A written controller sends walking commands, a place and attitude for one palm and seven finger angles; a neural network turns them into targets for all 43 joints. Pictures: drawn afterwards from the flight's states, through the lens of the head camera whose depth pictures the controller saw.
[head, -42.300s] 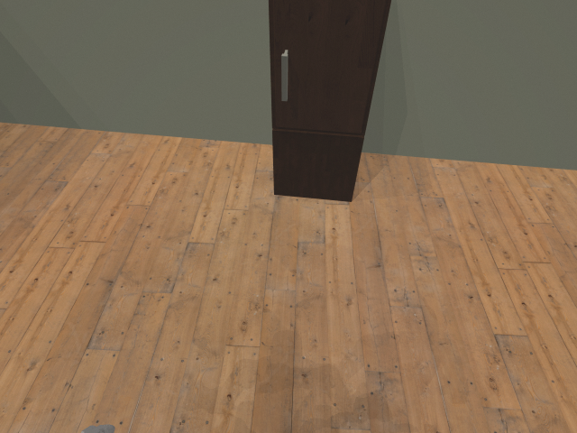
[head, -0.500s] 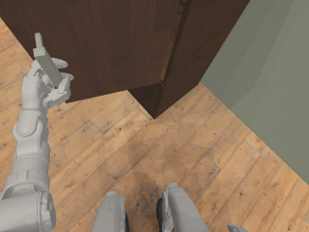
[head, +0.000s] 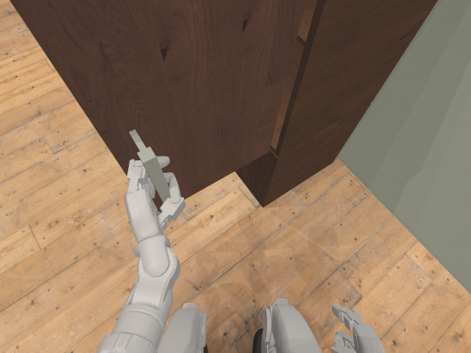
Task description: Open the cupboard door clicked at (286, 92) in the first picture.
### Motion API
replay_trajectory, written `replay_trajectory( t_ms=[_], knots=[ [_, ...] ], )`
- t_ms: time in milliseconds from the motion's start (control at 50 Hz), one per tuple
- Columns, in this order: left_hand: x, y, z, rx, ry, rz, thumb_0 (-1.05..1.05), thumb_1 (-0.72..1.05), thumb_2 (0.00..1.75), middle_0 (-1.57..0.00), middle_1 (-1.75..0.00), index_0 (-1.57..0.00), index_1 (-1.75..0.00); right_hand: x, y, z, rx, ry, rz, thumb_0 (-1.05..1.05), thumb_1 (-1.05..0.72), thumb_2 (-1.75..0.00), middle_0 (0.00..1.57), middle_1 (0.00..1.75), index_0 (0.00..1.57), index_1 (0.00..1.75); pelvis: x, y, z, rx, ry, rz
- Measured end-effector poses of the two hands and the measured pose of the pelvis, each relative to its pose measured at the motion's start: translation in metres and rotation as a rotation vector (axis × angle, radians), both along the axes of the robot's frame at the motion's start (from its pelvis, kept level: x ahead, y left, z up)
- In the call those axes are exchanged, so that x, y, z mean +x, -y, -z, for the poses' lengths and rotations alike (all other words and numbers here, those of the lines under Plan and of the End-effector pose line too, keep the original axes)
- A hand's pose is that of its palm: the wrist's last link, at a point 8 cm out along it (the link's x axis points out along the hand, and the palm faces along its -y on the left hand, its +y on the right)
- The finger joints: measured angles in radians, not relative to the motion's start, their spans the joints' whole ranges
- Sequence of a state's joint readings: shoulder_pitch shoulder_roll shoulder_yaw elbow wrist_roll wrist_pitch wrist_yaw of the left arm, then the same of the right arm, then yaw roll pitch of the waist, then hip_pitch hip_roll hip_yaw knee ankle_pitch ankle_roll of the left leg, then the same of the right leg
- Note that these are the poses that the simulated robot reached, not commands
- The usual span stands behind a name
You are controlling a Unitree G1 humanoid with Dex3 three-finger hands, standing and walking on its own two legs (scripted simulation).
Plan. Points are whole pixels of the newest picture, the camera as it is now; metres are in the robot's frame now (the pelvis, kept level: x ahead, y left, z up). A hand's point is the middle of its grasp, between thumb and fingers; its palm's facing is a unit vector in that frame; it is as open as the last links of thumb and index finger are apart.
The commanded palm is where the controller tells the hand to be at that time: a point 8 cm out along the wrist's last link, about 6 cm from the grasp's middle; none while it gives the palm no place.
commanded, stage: pull the door open along its arc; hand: left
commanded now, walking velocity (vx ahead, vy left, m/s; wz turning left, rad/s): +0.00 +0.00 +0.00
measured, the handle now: (153, 171) +0.41 +0.16 +0.01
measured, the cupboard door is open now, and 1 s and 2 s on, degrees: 89 100 100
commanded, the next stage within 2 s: open thumb and fingers to let go in 0.14 s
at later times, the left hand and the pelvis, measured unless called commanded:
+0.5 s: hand (203, 217) +0.33 +0.06 +0.00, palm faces +0.38 -0.92 -0.03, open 7.4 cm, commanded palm +0.29 +0.10 +0.00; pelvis -0.01 -0.02 -0.01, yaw +2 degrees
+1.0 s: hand (204, 217) +0.33 +0.06 +0.00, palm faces +0.36 -0.93 -0.02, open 14.9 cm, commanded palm +0.29 +0.10 +0.00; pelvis -0.02 -0.01 -0.01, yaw +1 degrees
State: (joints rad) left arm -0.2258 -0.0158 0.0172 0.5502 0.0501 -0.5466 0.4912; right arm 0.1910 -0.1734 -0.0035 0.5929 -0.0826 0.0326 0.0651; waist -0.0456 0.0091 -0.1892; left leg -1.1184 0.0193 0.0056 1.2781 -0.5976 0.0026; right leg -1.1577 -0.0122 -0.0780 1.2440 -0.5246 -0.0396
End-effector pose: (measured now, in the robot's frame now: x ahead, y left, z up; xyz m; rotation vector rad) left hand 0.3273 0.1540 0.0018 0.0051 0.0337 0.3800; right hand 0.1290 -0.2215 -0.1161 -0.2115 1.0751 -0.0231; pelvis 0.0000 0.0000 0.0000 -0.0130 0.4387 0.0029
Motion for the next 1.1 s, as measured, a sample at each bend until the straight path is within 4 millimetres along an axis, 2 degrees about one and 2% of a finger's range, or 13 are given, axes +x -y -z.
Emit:
replay_trajectory(
  t_ms=[100,200,400,520,720,800,1000,1100],
  knots=[
    [-0.023,0.025,-0.001,-0.018,-0.010,0.003,0.01,0.69,0.76,-0.29,-1.30,-0.34,-1.33,-0.003,0.008,-0.003,-0.006,0.008,-0.006,0.01,-0.91,-0.90,0.20,0.30,0.20,0.30,0.002,0.005,-0.003,0.006,0.010,-0.005],
    [-0.039,0.048,-0.001,-0.018,-0.007,0.016,0.01,0.70,0.77,-0.29,-1.31,-0.34,-1.33,0.004,0.014,-0.002,-0.017,0.048,-0.028,0.01,-0.91,-0.90,0.20,0.30,0.20,0.30,0.000,0.010,0.000,0.012,0.016,-0.012],
    [-0.033,0.047,0.002,0.040,0.015,-0.007,0.01,0.65,0.79,-0.34,-1.31,-0.33,-1.33,0.029,0.012,0.004,-0.009,0.143,-0.071,0.01,-0.91,-0.90,0.20,0.30,0.20,0.30,-0.010,0.019,0.009,0.019,0.020,-0.028],
    [-0.034,0.048,-0.001,0.017,-0.001,-0.015,0.01,0.42,0.69,-0.36,-1.29,-0.34,-1.30,0.028,0.009,0.002,0.007,0.151,-0.074,0.01,-0.91,-0.90,0.20,0.30,0.20,0.30,-0.013,0.021,0.007,0.021,0.026,-0.030],
    [-0.031,0.047,0.001,0.024,0.009,0.000,0.00,-0.17,0.44,-0.33,-1.23,-0.32,-1.24,0.009,0.015,0.006,-0.015,0.105,-0.055,0.01,-0.91,-0.90,0.20,0.30,0.20,0.30,-0.015,0.019,0.008,0.019,0.025,-0.027],
    [-0.031,0.046,0.002,0.016,0.003,0.003,0.00,-0.34,0.37,-0.31,-1.17,-0.30,-1.17,0.002,0.017,0.006,-0.022,0.085,-0.044,0.01,-0.91,-0.90,0.20,0.30,0.20,0.30,-0.015,0.016,0.008,0.017,0.025,-0.024],
    [-0.032,0.048,0.002,0.013,0.002,0.014,-0.01,-0.48,0.31,-0.24,-0.80,-0.24,-0.81,-0.004,0.011,0.005,-0.027,0.073,-0.041,0.01,-0.91,-0.90,0.20,0.30,0.20,0.30,-0.015,0.010,0.007,0.011,0.023,-0.020],
    [-0.034,0.047,0.002,0.015,0.003,0.033,-0.01,-0.49,0.30,-0.30,-0.64,-0.28,-0.70,-0.001,0.005,0.005,-0.022,0.085,-0.050,0.01,-0.91,-0.90,0.20,0.30,0.20,0.30,-0.016,0.007,0.008,0.007,0.025,-0.022]
  ],
)
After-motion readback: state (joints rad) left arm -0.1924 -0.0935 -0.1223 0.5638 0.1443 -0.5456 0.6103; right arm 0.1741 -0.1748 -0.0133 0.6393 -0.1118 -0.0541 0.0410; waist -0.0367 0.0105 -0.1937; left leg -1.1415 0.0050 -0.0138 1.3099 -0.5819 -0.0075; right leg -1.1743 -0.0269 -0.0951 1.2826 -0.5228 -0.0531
